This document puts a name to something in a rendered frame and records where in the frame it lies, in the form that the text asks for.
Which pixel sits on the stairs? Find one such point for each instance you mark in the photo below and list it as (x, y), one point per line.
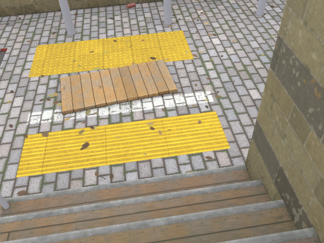
(221, 205)

